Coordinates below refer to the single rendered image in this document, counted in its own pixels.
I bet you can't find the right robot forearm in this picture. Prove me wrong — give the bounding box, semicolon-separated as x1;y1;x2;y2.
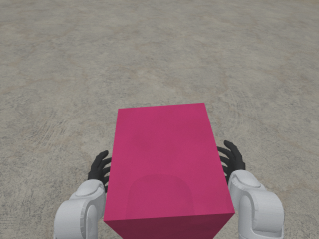
228;169;285;239

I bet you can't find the left robot forearm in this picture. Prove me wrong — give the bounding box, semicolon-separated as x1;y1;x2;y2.
53;179;106;239

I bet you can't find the left robot hand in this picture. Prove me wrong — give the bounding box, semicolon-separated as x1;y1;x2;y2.
87;150;112;193

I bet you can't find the right robot hand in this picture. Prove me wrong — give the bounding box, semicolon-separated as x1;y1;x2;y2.
217;140;246;186

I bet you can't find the carton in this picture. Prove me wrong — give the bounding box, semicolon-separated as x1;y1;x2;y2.
103;103;235;239

